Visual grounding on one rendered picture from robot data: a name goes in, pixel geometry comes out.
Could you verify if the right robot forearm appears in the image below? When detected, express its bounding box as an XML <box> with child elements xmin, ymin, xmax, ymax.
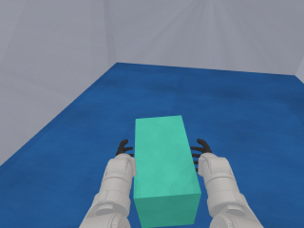
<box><xmin>198</xmin><ymin>152</ymin><xmax>261</xmax><ymax>224</ymax></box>

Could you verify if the robot left hand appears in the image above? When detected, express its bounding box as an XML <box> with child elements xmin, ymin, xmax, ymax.
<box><xmin>115</xmin><ymin>139</ymin><xmax>134</xmax><ymax>157</ymax></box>

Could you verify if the robot left upper arm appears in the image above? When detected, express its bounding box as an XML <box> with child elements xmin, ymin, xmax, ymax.
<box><xmin>79</xmin><ymin>213</ymin><xmax>131</xmax><ymax>228</ymax></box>

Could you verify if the carton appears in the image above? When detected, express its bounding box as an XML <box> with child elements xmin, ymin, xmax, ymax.
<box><xmin>133</xmin><ymin>115</ymin><xmax>201</xmax><ymax>228</ymax></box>

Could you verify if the robot right hand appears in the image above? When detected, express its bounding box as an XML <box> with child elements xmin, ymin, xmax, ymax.
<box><xmin>190</xmin><ymin>139</ymin><xmax>212</xmax><ymax>172</ymax></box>

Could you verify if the robot right upper arm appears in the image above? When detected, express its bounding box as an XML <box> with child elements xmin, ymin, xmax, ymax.
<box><xmin>209</xmin><ymin>213</ymin><xmax>264</xmax><ymax>228</ymax></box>

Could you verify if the left robot forearm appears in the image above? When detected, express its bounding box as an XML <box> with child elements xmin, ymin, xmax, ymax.
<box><xmin>82</xmin><ymin>153</ymin><xmax>137</xmax><ymax>222</ymax></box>

